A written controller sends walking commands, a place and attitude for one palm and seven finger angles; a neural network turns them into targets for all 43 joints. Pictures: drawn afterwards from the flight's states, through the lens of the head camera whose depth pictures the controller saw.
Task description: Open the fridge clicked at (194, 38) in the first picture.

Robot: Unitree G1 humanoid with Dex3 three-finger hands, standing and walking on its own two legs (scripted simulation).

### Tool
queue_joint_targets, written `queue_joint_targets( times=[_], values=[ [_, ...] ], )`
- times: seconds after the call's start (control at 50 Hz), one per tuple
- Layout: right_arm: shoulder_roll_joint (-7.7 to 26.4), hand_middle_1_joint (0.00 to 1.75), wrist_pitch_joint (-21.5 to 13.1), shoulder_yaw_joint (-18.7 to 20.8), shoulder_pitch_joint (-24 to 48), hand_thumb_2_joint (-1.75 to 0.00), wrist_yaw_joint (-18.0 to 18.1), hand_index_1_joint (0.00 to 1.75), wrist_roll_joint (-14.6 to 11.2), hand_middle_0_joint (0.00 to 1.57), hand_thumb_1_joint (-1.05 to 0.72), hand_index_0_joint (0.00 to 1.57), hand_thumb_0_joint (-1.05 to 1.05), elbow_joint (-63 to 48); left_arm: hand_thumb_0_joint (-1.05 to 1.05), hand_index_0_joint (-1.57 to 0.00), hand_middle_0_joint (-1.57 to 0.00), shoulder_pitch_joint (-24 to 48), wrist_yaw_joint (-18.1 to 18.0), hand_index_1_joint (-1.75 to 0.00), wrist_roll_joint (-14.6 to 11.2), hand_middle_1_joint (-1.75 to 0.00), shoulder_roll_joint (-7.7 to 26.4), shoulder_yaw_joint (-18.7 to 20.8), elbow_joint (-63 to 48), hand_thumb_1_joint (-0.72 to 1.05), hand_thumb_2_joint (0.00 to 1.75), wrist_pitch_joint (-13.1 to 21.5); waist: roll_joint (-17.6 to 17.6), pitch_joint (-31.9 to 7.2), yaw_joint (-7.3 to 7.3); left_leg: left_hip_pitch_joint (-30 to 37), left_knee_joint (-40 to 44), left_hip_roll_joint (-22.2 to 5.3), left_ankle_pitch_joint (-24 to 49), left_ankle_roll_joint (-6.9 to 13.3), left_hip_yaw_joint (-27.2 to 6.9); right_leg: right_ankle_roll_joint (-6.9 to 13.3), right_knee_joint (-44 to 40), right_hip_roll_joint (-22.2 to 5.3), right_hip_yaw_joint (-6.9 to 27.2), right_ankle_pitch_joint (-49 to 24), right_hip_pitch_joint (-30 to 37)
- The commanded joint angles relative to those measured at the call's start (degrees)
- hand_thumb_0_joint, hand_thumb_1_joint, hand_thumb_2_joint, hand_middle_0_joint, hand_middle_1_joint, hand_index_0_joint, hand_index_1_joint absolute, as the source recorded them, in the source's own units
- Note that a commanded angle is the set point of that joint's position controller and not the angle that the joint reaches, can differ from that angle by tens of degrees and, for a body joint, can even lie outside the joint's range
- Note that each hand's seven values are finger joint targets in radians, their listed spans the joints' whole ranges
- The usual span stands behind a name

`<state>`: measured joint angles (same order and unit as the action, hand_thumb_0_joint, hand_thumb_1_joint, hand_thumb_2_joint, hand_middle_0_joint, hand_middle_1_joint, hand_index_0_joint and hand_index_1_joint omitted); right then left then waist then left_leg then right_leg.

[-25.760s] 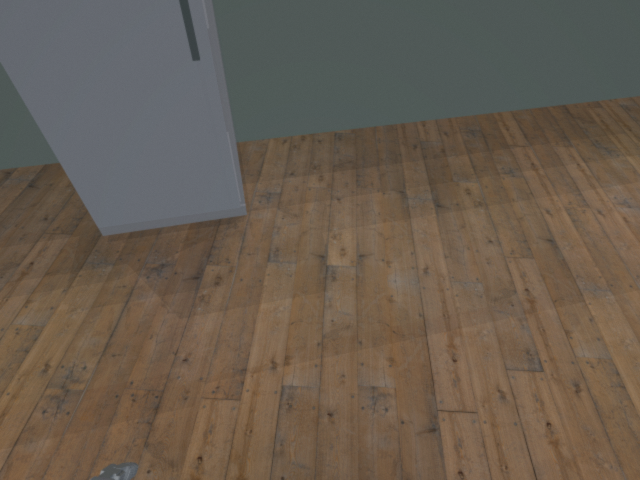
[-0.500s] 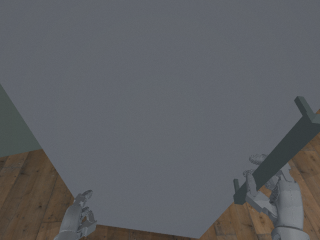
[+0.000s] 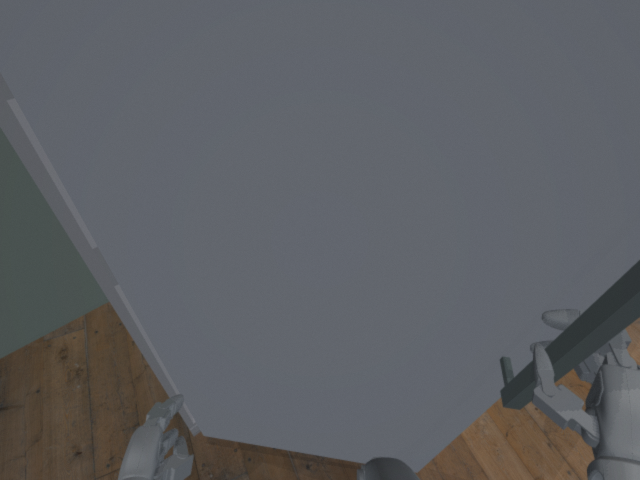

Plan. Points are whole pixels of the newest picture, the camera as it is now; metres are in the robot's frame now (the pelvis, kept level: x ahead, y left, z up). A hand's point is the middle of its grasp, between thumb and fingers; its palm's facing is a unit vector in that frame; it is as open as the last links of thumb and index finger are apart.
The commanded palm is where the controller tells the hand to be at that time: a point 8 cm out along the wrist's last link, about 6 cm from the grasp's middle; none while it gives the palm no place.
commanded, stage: walk backward, drawing the door open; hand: right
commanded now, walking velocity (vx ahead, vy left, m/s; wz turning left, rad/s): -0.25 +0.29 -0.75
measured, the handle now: (569, 324) +0.26 -0.24 +0.14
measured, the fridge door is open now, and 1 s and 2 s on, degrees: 49 82 75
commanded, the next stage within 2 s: stop walking and hold the door back in 0.44 s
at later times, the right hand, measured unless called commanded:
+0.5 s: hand out of the picture +0.00 -0.11 +0.10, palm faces +0.60 +0.71 -0.37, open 6.6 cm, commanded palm -0.05 -0.12 +0.10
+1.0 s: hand out of the picture -0.03 -0.06 +0.10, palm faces +0.72 +0.63 -0.27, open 5.7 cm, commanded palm -0.07 -0.12 +0.09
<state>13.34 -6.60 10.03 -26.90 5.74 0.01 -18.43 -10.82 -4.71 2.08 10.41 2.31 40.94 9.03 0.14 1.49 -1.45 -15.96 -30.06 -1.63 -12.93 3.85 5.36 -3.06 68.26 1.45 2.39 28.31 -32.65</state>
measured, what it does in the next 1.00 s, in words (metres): steps to the left, turning right: right foot, then left foot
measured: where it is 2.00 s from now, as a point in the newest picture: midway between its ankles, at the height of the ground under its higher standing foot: outside the picture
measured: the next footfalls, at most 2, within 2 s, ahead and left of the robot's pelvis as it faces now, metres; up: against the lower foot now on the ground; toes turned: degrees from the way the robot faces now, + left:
right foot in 0.20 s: -0.04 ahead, -0.05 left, +0.00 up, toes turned -16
left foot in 0.52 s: -0.02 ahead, +0.30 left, +0.00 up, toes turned -23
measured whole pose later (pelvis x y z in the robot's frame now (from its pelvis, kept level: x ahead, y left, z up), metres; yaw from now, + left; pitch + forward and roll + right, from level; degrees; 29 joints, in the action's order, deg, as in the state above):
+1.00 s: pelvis -0.20 +0.30 +0.01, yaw -33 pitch -1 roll -4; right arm 17.2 -9.6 7.1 10.5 6.1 0.6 24.1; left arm -11.0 -5.0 0.5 15.6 0.4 38.3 4.7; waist 3.8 -2.4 -1.0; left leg -17.7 -20.9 -5.3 -10.3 1.9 7.9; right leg 2.9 28.0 2.0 -7.3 25.8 -10.2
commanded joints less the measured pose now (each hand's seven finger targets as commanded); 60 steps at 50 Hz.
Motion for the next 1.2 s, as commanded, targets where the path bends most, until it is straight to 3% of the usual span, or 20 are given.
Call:
queue_joint_targets(
  times=[0.0, 0.1, 0.14, 0.16, 0.18, 0.22, 0.3, 0.42, 0.46, 0.5, 0.54, 0.64, 0.78, 0.94, 0.98, 1.0, 1.02, 1.04, 1.1, 1.18],
  values=[
    [10.3, 1.40, -6.5, 6.4, 4.3, -0.90, -0.1, 1.40, 0.9, 0.45, -0.90, 0.45, 0.00, -14.0, 0.00, -0.20, -0.20, 5.1, -2.2, -0.30, 0.8, -0.30, 1.7, -0.4, -11.1, 0.90, 0.90, 4.2, 5.7, -7.6, -0.10, 9.4, 11.4, -13.4, 18.3, 4.2, -4.2, -0.4, -1.4, -1.3, -8.4, 1.6, 2.2],
    [9.6, 1.40, -5.1, 5.7, 3.7, -0.90, 0.2, 1.40, 0.0, 0.45, -0.90, 0.45, 0.00, -18.6, 0.00, -0.20, -0.20, -0.3, -2.7, -0.30, 0.4, -0.30, 3.6, 0.0, -13.0, 0.90, 0.90, 5.2, 10.1, -8.0, 0.96, 5.6, 15.5, -12.2, 12.6, -2.0, -2.2, 2.8, -31.9, -0.6, -12.7, 4.5, 18.4],
    [9.2, 1.40, -5.8, 3.8, 4.2, -0.90, 0.1, 1.40, -0.2, 0.45, -0.90, 0.45, 0.00, -19.4, 0.00, -0.20, -0.20, -2.9, -2.8, -0.30, 0.3, -0.30, 4.7, -0.6, -13.8, 0.90, 0.90, 5.2, -4.9, -7.5, 3.99, -1.3, -2.2, -5.7, 8.3, -7.0, 3.4, 3.9, -54.0, -3.3, -9.2, -12.9, 29.1],
    [9.6, 1.40, -7.4, 4.2, 3.8, -0.90, 0.2, 1.40, 0.7, 0.45, -0.90, 0.45, 0.00, -19.7, 0.00, -0.20, -0.20, -1.7, -2.5, -0.30, 1.3, -0.30, 6.6, 0.0, -16.2, 0.90, 0.90, 5.3, -19.9, -5.2, 3.19, -14.5, -18.3, -1.2, -9.3, -9.6, 2.7, 7.5, -56.7, -17.6, 13.0, -26.1, 32.9],
    [10.4, 1.40, -8.7, 4.4, 2.2, -0.90, 0.2, 1.40, 2.3, 0.45, -0.90, 0.45, 0.00, -20.0, 0.00, -0.20, -0.20, -1.9, -1.9, -0.30, 2.1, -0.30, 7.4, 0.4, -15.7, 0.90, 0.90, 5.5, -21.4, -5.5, 1.69, -21.8, -32.7, -0.6, -20.0, -11.5, -5.1, 14.8, -57.4, -32.1, 33.5, -40.6, 31.9],
    [11.9, 1.40, -9.9, 7.6, 3.8, -0.90, -0.5, 1.40, 3.8, 0.45, -0.90, 0.45, 0.00, -20.7, 0.00, -0.20, -0.20, 1.6, -0.5, -0.30, 1.7, -0.30, 7.8, 1.8, -15.0, 0.90, 0.90, 5.1, -11.4, -6.2, 1.31, -21.0, -39.1, -0.2, -15.6, -9.5, -10.4, 16.6, -58.0, -33.4, 32.0, -33.2, 28.4],
    [6.3, 1.40, -6.6, 3.0, 2.4, -0.90, -0.4, 1.40, 2.7, 0.45, -0.90, 0.45, 0.00, -16.6, 0.00, -0.20, -0.20, 1.9, 0.1, -0.30, -0.3, -0.30, 8.2, 1.3, -13.6, 0.90, 0.90, 4.9, -14.0, 0.3, 0.63, -8.2, -24.1, 1.1, -5.6, -9.0, -5.2, 7.6, -55.1, -16.0, 8.0, -16.8, 15.5],
    [9.7, 1.40, -8.0, 6.4, 1.9, -0.90, 0.7, 1.40, 2.2, 0.45, -0.90, 0.45, 0.00, -17.0, 0.00, -0.20, -0.20, 3.6, 0.3, -0.30, -0.1, -0.30, 7.8, 1.5, -14.3, 0.90, 0.90, 5.1, -20.0, -1.5, 0.56, 11.2, -6.7, 7.5, -11.9, -8.5, 1.8, 6.8, -60.4, -12.1, 9.5, 6.8, 3.6],
    [11.5, 1.40, -8.6, 7.8, 1.1, -0.90, 0.7, 1.40, 2.4, 0.45, -0.90, 0.45, 0.00, -17.8, 0.00, -0.20, -0.20, 3.5, 0.3, -0.30, 0.1, -0.30, 5.7, 1.5, -13.2, 0.90, 0.90, 5.3, -7.1, -4.5, -0.41, 11.1, 11.8, 3.2, -8.7, -6.6, -0.9, 3.2, -44.3, -4.0, 3.4, 3.0, 7.7],
    [19.0, 1.40, -7.9, 13.2, 5.9, -0.90, 0.8, 1.40, 2.3, 0.45, -0.90, 0.45, 0.00, -22.7, 0.00, -0.20, -0.20, 7.4, -0.3, -0.30, -0.5, -0.30, 2.5, 1.5, -12.8, 0.90, 0.90, 5.5, 21.2, -4.3, -1.68, -3.1, 20.4, -18.2, -6.9, 4.1, -24.6, -0.6, 0.7, 4.3, -4.3, 7.2, 2.3],
    [20.1, 1.40, -6.0, 16.5, 10.3, -0.90, 2.3, 1.40, 1.8, 0.45, -0.90, 0.45, 0.00, -15.3, 0.00, -0.20, -0.20, 4.9, -0.8, -0.30, 1.2, -0.30, 2.6, 0.3, -9.8, 0.90, 0.90, 6.0, 9.3, -9.3, 0.48, 2.0, 14.2, -24.6, 8.5, 7.1, -26.2, 0.0, 13.5, -0.6, 1.2, 4.5, -4.4],
    [16.9, 1.40, -5.0, 10.9, 27.9, -0.90, 4.1, 1.40, -0.6, 0.45, -0.90, 0.45, 0.00, 9.3, 0.00, -0.20, -0.20, 3.7, -2.8, -0.30, -1.3, -0.30, 6.5, -0.3, -8.5, 0.90, 0.90, 2.6, 5.1, -12.0, 1.56, 14.3, 8.5, -17.0, 25.1, -1.3, -12.3, 0.8, -1.1, -0.3, -1.6, -6.2, -0.4],
    [18.4, 1.40, -6.4, 8.4, 45.9, -0.90, 3.7, 1.40, -1.3, 0.45, -0.90, 0.45, 0.00, 18.8, 0.00, -0.20, -0.20, 3.9, -1.1, -0.30, -1.6, -0.30, 10.6, 0.6, -9.5, 0.90, 0.90, -0.2, 13.5, -6.6, -0.26, 12.2, 22.7, -19.1, -9.6, -3.9, -18.5, 3.2, -22.3, 0.2, -5.5, -6.3, 4.4],
    [22.9, 1.40, -7.6, 7.3, 65.9, -0.90, 3.5, 1.40, 0.4, 0.45, -0.90, 0.45, 0.00, 30.5, 0.00, -0.20, -0.20, -0.8, -1.1, -0.30, -1.6, -0.30, 9.4, -0.5, -8.2, 0.90, 0.90, -2.5, 6.8, -13.2, 2.37, -0.1, 22.0, -13.7, -28.3, -2.2, -11.3, 6.4, -44.4, 2.5, -13.0, -2.6, 27.2],
    [24.1, 1.40, -9.3, 7.0, 72.6, -0.90, 2.1, 1.40, 0.8, 0.45, -0.90, 0.45, 0.00, 33.3, 0.00, -0.20, -0.20, -3.4, -1.0, -0.30, -1.2, -0.30, 11.1, 0.0, -7.9, 0.90, 0.90, -2.7, -5.9, -13.8, 4.60, -7.8, 3.2, -5.2, -20.7, -6.0, -4.7, 9.9, -53.4, -3.2, -5.2, 3.2, 36.0],
    [23.1, 1.40, -10.1, 6.6, 76.9, -0.90, 1.6, 1.40, 1.0, 0.45, -0.90, 0.45, 0.00, 34.1, 0.00, -0.20, -0.20, -1.6, -0.9, -0.30, -1.2, -0.30, 13.1, 0.4, -8.9, 0.90, 0.90, -2.3, -24.0, -10.2, 4.07, -17.5, -17.0, 2.4, -16.4, -9.1, 3.8, 14.6, -60.8, -16.6, 13.0, 16.4, 34.8],
    [24.4, 1.40, -9.3, 7.9, 81.5, -0.90, 2.3, 1.40, 0.7, 0.45, -0.90, 0.45, 0.00, 35.5, 0.00, -0.20, -0.20, 2.1, -0.7, -0.30, -1.3, -0.30, 10.9, -0.6, -10.1, 0.90, 0.90, -1.2, -26.3, -6.4, 2.53, -19.4, -36.2, 1.9, -17.2, -6.7, -1.5, 18.7, -63.5, -26.3, 24.0, 17.7, 25.3],
    [28.4, 1.40, -8.6, 11.6, 83.4, -0.90, 1.7, 1.40, 1.9, 0.45, -0.90, 0.45, 0.00, 37.2, 0.00, -0.20, -0.20, 3.6, -0.8, -0.30, -1.4, -0.30, 11.2, 0.5, -8.2, 0.90, 0.90, -1.3, -17.7, -7.9, -0.59, -18.0, -44.1, 0.4, -14.0, -5.7, -6.0, 18.5, -60.6, -24.2, 15.4, 2.2, 22.1],
    [26.3, 1.40, -7.9, 7.5, 86.2, -0.90, -0.4, 1.40, 2.4, 0.45, -0.90, 0.45, 0.00, 51.7, 0.00, -0.20, -0.20, -1.0, -1.3, -0.30, -3.3, -0.30, 13.1, 0.8, -5.9, 0.90, 0.90, -3.0, -6.8, -7.6, 1.01, -19.1, -36.4, -2.3, -8.4, -5.7, -5.8, 15.8, -55.7, -20.3, 10.8, 8.1, 21.6],
    [29.3, 1.40, -7.1, 7.2, 96.7, -0.90, -1.6, 1.40, 1.8, 0.45, -0.90, 0.45, 0.00, 61.8, 0.00, -0.20, -0.20, -3.2, -2.7, -0.30, -3.3, -0.30, 14.2, -0.3, -3.9, 0.90, 0.90, -3.1, -13.3, -8.9, 0.48, -3.0, -14.9, -0.3, -9.3, -5.7, -0.5, 12.6, -53.8, -17.0, 4.8, 10.9, 16.2]
  ],
)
